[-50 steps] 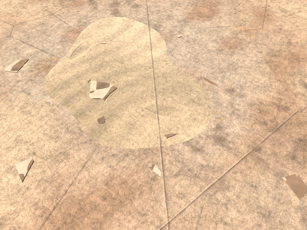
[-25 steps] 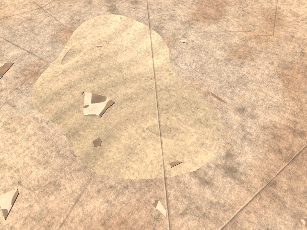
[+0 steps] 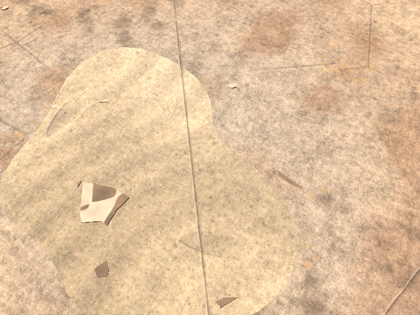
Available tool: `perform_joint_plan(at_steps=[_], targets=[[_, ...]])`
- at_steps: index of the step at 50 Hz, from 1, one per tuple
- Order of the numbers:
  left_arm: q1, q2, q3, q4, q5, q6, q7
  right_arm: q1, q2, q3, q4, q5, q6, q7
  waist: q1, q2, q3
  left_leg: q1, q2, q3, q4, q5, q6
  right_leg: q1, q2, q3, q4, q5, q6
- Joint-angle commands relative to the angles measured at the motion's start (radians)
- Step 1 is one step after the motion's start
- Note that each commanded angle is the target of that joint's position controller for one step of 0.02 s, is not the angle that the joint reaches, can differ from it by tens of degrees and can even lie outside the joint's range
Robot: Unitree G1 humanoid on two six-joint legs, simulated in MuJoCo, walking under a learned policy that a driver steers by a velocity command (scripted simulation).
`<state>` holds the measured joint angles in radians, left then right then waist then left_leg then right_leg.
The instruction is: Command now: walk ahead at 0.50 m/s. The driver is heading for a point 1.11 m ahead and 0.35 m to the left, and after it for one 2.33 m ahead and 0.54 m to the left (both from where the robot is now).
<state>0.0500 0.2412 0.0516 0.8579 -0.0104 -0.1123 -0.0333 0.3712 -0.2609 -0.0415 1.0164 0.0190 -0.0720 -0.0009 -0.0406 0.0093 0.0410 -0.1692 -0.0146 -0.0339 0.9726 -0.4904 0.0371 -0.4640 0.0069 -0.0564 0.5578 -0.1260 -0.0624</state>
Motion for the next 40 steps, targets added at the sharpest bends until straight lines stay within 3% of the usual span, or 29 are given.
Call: perform_joint_plan(at_steps=[1,2,3,5,6,10,14,17,19,21,22,23,24,25,26,27,28,29,31,33,37,40], targets=[[0.210,0.140,0.034,0.013,0.004,0.001,0.009,-0.069,-0.134,-0.021,-0.100,0.028,-0.058,0.002,0.113,-0.080,-0.167,-0.557,0.092,-0.053,0.327,0.092,0.030,0.592,-0.322,0.488,-0.287,-0.034,-0.194],[0.161,0.117,0.028,0.007,0.013,-0.001,0.006,-0.096,-0.127,-0.028,-0.103,0.012,-0.055,-0.004,0.084,-0.046,-0.108,-0.516,0.124,-0.042,0.263,0.150,0.023,0.465,-0.289,0.406,-0.317,0.052,-0.182],[0.140,0.090,0.019,0.008,0.022,-0.004,0.004,-0.078,-0.113,-0.032,-0.099,0.005,-0.042,-0.005,0.048,-0.057,-0.093,-0.453,0.151,-0.049,0.224,0.185,0.022,0.391,-0.258,0.345,-0.349,0.091,-0.170],[0.154,0.096,0.021,0.025,0.017,-0.009,0.001,-0.051,-0.064,-0.028,-0.094,0.001,-0.016,-0.007,0.023,-0.069,-0.075,-0.410,0.164,-0.038,0.161,0.207,0.009,0.319,-0.240,0.285,-0.398,0.128,-0.181],[0.166,0.110,0.024,0.034,0.014,-0.011,0.004,-0.066,-0.059,-0.028,-0.101,-0.001,-0.008,-0.008,0.018,-0.068,-0.055,-0.425,0.170,-0.032,0.124,0.227,-0.002,0.298,-0.237,0.256,-0.417,0.147,-0.187],[0.223,0.146,0.032,0.058,0.011,-0.002,0.029,-0.211,-0.061,-0.030,-0.152,-0.015,-0.004,-0.008,0.046,-0.055,-0.008,-0.517,0.172,-0.016,-0.105,0.436,-0.035,0.313,-0.214,0.179,-0.456,0.165,-0.172],[0.288,0.158,0.034,0.084,0.000,0.005,0.038,-0.353,-0.040,-0.019,-0.188,-0.008,-0.014,0.004,0.092,-0.061,0.018,-0.459,0.124,0.031,-0.334,0.597,-0.035,0.331,-0.182,0.109,-0.462,0.138,-0.138],[0.344,0.161,0.037,0.114,-0.006,0.017,0.040,-0.431,-0.044,-0.015,-0.217,0.000,-0.018,0.018,0.115,-0.064,0.041,-0.483,0.109,0.029,-0.409,0.575,-0.023,0.430,-0.221,0.114,-0.429,0.135,-0.135],[0.355,0.168,0.042,0.126,-0.009,0.028,0.044,-0.457,-0.057,-0.016,-0.236,0.002,-0.024,0.031,0.107,-0.069,0.046,-0.498,0.105,0.020,-0.442,0.515,0.001,0.505,-0.259,0.125,-0.387,0.173,-0.125],[0.339,0.182,0.048,0.126,-0.009,0.039,0.048,-0.425,-0.082,-0.025,-0.236,0.003,-0.031,0.039,0.074,-0.085,0.020,-0.429,0.086,0.033,-0.465,0.441,0.027,0.548,-0.278,0.129,-0.328,0.279,-0.106],[0.317,0.190,0.051,0.121,-0.009,0.044,0.049,-0.363,-0.104,-0.036,-0.222,0.003,-0.033,0.040,0.034,-0.098,-0.019,-0.327,0.056,0.059,-0.475,0.414,0.043,0.548,-0.268,0.114,-0.256,0.431,-0.092],[0.299,0.177,0.045,0.116,-0.007,0.050,0.049,-0.225,-0.138,-0.058,-0.178,0.000,-0.032,0.036,-0.035,-0.088,-0.100,-0.139,0.023,0.089,-0.492,0.423,0.067,0.514,-0.222,0.077,-0.096,0.558,-0.069],[0.303,0.144,0.030,0.098,0.004,0.051,0.050,-0.038,-0.200,-0.082,-0.128,-0.009,-0.031,0.027,-0.100,-0.033,-0.236,0.157,0.111,-0.009,-0.452,0.442,0.117,0.354,-0.166,0.035,0.160,0.437,-0.037],[0.420,0.029,-0.005,0.083,0.012,0.032,0.039,0.079,-0.302,-0.107,-0.102,-0.022,-0.024,0.023,-0.065,0.209,-0.378,0.548,0.363,-0.463,-0.514,0.300,0.281,-0.063,0.007,0.001,0.562,-0.020,0.041],[0.399,0.060,-0.002,0.096,-0.002,0.006,0.033,0.085,-0.225,-0.081,-0.100,-0.013,-0.022,0.027,-0.078,0.233,-0.430,0.585,0.410,-0.704,-0.664,0.192,0.309,-0.209,0.042,0.148,0.719,-0.454,0.037],[0.307,0.145,0.021,0.072,-0.032,-0.011,0.028,-0.004,-0.172,-0.064,-0.113,-0.006,-0.026,0.026,-0.068,0.173,-0.275,0.465,0.376,-0.567,-0.677,0.158,0.253,-0.304,-0.021,0.168,0.783,-0.408,0.016],[0.243,0.152,0.022,0.055,-0.037,-0.016,0.032,-0.090,-0.137,-0.053,-0.136,-0.009,-0.027,0.024,-0.041,0.104,-0.182,0.316,0.338,-0.430,-0.696,0.213,0.218,-0.298,-0.079,0.139,0.749,-0.311,0.005],[0.211,0.145,0.027,0.051,-0.024,-0.012,0.040,-0.154,-0.106,-0.043,-0.145,-0.017,-0.029,0.028,-0.011,0.054,-0.109,0.170,0.300,-0.331,-0.732,0.290,0.200,-0.256,-0.117,0.121,0.680,-0.235,0.008],[0.242,0.109,0.032,0.061,-0.010,0.015,0.047,-0.190,-0.073,-0.033,-0.140,-0.030,-0.036,0.033,0.043,0.084,-0.073,0.020,0.248,-0.224,-0.794,0.367,0.180,-0.139,-0.157,0.126,0.593,-0.158,0.013],[0.246,0.079,0.030,0.059,-0.005,0.033,0.049,-0.161,-0.095,-0.039,-0.123,-0.025,-0.042,0.028,0.057,0.074,-0.054,-0.022,0.238,-0.167,-0.832,0.434,0.197,-0.133,-0.165,0.115,0.535,-0.116,0.028],[0.114,0.080,0.033,0.011,0.007,0.035,0.048,-0.095,-0.128,-0.045,-0.094,-0.021,-0.037,0.004,0.033,0.042,-0.015,0.022,0.227,-0.096,-0.861,0.522,0.190,-0.235,-0.164,0.107,0.317,0.083,0.060],[0.014,0.059,0.024,-0.016,0.002,0.027,0.037,-0.055,-0.132,-0.043,-0.079,-0.014,-0.031,-0.005,0.003,0.050,0.006,0.032,0.195,-0.033,-0.869,0.516,0.162,-0.199,-0.132,0.075,0.136,0.221,0.061]])
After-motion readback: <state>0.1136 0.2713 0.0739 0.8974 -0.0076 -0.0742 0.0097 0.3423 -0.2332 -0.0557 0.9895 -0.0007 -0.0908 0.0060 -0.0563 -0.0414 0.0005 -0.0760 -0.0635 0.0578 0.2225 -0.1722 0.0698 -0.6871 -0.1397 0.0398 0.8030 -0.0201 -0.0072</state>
